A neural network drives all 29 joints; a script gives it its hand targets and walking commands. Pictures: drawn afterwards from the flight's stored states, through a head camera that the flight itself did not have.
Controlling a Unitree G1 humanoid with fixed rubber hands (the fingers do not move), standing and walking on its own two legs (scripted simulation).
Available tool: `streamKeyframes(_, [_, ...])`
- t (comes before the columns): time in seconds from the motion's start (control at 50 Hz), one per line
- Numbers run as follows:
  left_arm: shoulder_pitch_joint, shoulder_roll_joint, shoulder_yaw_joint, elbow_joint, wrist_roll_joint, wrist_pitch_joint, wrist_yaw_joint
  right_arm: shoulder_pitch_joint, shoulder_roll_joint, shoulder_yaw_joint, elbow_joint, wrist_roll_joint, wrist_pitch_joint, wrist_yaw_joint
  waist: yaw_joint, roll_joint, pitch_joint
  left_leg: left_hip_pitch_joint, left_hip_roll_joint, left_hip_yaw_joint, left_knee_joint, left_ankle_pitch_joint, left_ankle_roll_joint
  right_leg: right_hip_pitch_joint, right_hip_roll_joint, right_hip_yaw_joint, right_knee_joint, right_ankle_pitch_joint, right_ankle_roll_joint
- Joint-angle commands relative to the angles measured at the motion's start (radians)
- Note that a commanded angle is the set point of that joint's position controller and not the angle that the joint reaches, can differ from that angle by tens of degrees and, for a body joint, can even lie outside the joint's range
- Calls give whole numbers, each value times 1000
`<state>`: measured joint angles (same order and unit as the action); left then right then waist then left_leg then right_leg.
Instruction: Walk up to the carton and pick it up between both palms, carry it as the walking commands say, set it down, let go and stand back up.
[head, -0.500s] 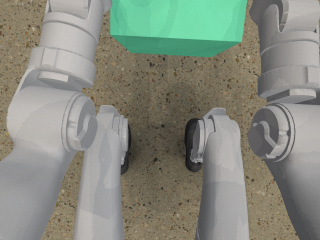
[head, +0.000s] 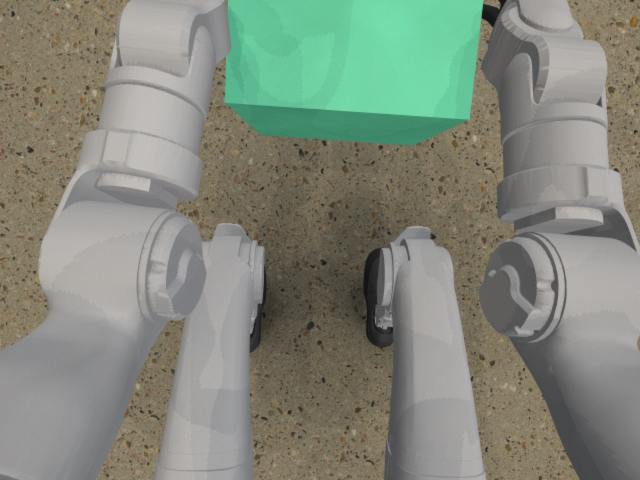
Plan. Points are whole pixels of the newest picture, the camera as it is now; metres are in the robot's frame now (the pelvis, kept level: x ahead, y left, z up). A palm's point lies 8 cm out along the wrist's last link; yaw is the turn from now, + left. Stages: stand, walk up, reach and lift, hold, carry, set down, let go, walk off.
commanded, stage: reach and lift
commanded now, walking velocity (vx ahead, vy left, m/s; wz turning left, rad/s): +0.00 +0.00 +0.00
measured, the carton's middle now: out of the picture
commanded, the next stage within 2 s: none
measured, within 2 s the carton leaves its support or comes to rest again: neither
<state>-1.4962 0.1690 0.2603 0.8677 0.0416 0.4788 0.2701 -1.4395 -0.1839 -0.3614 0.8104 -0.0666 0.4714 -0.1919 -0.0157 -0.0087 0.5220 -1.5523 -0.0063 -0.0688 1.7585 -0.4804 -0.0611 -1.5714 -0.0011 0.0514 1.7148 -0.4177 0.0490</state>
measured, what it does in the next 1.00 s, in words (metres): rises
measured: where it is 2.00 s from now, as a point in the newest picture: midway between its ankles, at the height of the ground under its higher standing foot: (314, 318)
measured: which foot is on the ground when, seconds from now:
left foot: down 0.00-1.00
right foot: down 0.00-1.00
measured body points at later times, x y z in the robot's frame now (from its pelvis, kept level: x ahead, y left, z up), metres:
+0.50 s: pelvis +0.00 +0.00 +0.06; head +0.28 +0.00 +0.41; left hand +0.56 +0.12 +0.02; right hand +0.55 -0.16 +0.03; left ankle +0.16 +0.14 -0.48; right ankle +0.18 -0.14 -0.48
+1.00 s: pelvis +0.01 +0.00 +0.12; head +0.24 +0.00 +0.50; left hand +0.53 +0.12 +0.10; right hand +0.52 -0.17 +0.10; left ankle +0.16 +0.14 -0.48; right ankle +0.18 -0.14 -0.48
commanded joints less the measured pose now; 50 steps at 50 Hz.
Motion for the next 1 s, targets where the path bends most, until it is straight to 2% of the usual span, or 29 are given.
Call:
streamKeyframes(0.0, [-667,-1282,-303,-271,-157,-39,-496,-770,1257,448,-262,185,-23,429,32,1,-2510,657,-177,147,-282,162,36,688,179,-159,-217,109,-22])
streamKeyframes(0.06, [-603,-1280,-267,-190,-121,-29,-492,-789,1244,445,-224,196,-18,439,52,9,-2397,629,-172,152,-309,104,38,629,172,-153,-251,37,-21])
streamKeyframes(0.1, [-644,-1262,-287,-293,-148,-40,-489,-773,1293,477,-234,207,-6,438,76,-13,-2437,663,-171,149,-325,111,46,690,173,-140,-267,36,-20])
streamKeyframes(0.14, [-655,-1242,-220,-201,-101,-49,-496,-755,1279,410,-146,165,-12,444,60,-18,-2253,560,-168,144,-343,37,52,615,164,-136,-293,-29,-17])
streamKeyframes(0.16, [-600,-1272,-248,-211,-98,-40,-496,-747,1275,425,-194,169,-16,445,66,28,-2358,678,-170,152,-353,65,46,670,168,-139,-300,-9,-30])
streamKeyframes(0.26, [-635,-1311,-322,-297,-145,-36,-499,-729,1288,470,-245,177,-11,442,26,5,-2506,771,-176,135,-388,126,38,796,171,-144,-337,65,-26])
streamKeyframes(0.34, [-528,-1273,-265,-178,-106,-33,-502,-688,1260,434,-187,172,-18,450,45,22,-2293,696,-163,129,-421,85,37,685,162,-144,-360,13,-23])
streamKeyframes(0.38, [-543,-1317,-314,-281,-131,-47,-497,-716,1292,507,-273,200,-26,453,82,22,-2434,799,-167,124,-429,170,43,785,167,-124,-362,93,-28])
streamKeyframes(0.4, [-570,-1337,-347,-286,-144,-44,-501,-672,1277,495,-259,190,-28,450,18,31,-2464,826,-170,123,-428,182,30,813,166,-128,-386,113,-30])
streamKeyframes(0.42, [-524,-1307,-345,-291,-141,-44,-494,-708,1283,526,-316,218,-32,452,74,17,-2496,861,-171,118,-438,199,37,805,176,-130,-378,114,-23])
streamKeyframes(0.44, [-526,-1341,-401,-369,-171,-41,-492,-682,1312,556,-346,238,-29,446,45,11,-2611,943,-174,110,-456,261,37,896,178,-131,-398,178,-18])
streamKeyframes(0.46, [-533,-1323,-379,-283,-160,-30,-495,-702,1257,521,-314,218,-31,443,23,45,-2474,891,-164,105,-458,188,31,819,165,-121,-413,106,-26])
streamKeyframes(0.48, [-536,-1309,-372,-316,-148,-42,-491,-661,1309,529,-265,233,-29,452,68,24,-2436,899,-162,106,-483,190,36,819,168,-120,-421,101,-20])
streamKeyframes(0.52, [-505,-1284,-308,-209,-113,-45,-500,-618,1282,462,-171,185,-29,454,54,29,-2268,779,-160,120,-499,93,35,757,160,-113,-449,20,-24])
streamKeyframes(0.54, [-518,-1353,-367,-306,-161,-48,-501,-654,1301,512,-290,203,-36,450,25,22,-2419,892,-170,124,-504,148,35,860,165,-117,-476,71,-26])
streamKeyframes(0.58, [-544,-1328,-357,-318,-143,-52,-501,-633,1352,500,-254,185,-28,443,38,-5,-2446,902,-169,109,-539,127,45,907,165,-120,-475,67,-17])
streamKeyframes(0.6, [-463,-1313,-312,-156,-86,-51,-508,-563,1324,436,-119,141,-33,449,47,24,-2200,758,-161,121,-529,69,39,794,159,-100,-486,7,-25])
streamKeyframes(0.62, [-478,-1335,-361,-300,-123,-56,-503,-602,1350,509,-264,195,-37,455,55,19,-2414,946,-166,109,-552,176,42,878,171,-131,-485,104,-17])
streamKeyframes(0.68, [-403,-1308,-281,-178,-70,-58,-509,-549,1310,424,-173,132,-46,460,37,2,-2183,833,-156,104,-571,91,46,811,158,-114,-534,21,-29])
streamKeyframes(0.7, [-425,-1344,-357,-309,-103,-63,-507,-578,1348,496,-304,186,-55,458,69,36,-2393,980,-168,111,-586,209,47,934,167,-124,-525,140,-23])
streamKeyframes(0.72, [-378,-1345,-299,-150,-75,-55,-511,-517,1301,416,-137,124,-47,461,10,37,-2152,849,-155,95,-586,88,41,788,151,-112,-541,17,-29])
streamKeyframes(0.74, [-417,-1376,-350,-293,-110,-68,-503,-592,1316,492,-308,175,-62,464,42,44,-2347,1015,-159,87,-584,186,43,873,166,-117,-529,92,-35])
streamKeyframes(0.76, [-491,-1340,-399,-384,-132,-75,-503,-583,1343,517,-288,203,-54,467,44,50,-2414,1021,-156,89,-597,171,38,914,164,-118,-537,94,-29])
streamKeyframes(0.82, [-413,-1360,-371,-303,-117,-65,-509,-537,1351,515,-263,168,-45,464,41,-17,-2319,972,-159,92,-632,145,39,946,169,-123,-582,72,-20])
streamKeyframes(0.86, [-401,-1346,-354,-276,-104,-75,-512,-567,1346,524,-286,179,-58,464,65,1,-2255,957,-160,89,-637,161,46,930,160,-102,-588,92,-22])
streamKeyframes(0.9, [-398,-1387,-392,-324,-121,-65,-514,-550,1338,519,-314,180,-57,464,37,39,-2354,1058,-163,86,-688,157,38,1015,164,-116,-627,94,-31])
streamKeyframes(0.92, [-387,-1337,-342,-250,-79,-70,-503,-507,1324,466,-184,152,-51,473,67,51,-2149,992,-144,67,-702,75,40,873,153,-107,-618,8,-37])
streamKeyframes(0.94, [-442,-1363,-404,-364,-115,-71,-498,-493,1378,511,-232,181,-48,476,39,55,-2293,1112,-153,67,-715,151,38,992,158,-110,-642,89,-35])
streamKeyframes(0.98, [-347,-1342,-336,-241,-69,-67,-510,-450,1372,470,-148,145,-46,478,58,19,-2100,975,-147,88,-722,101,44,937,147,-98,-668,29,-24])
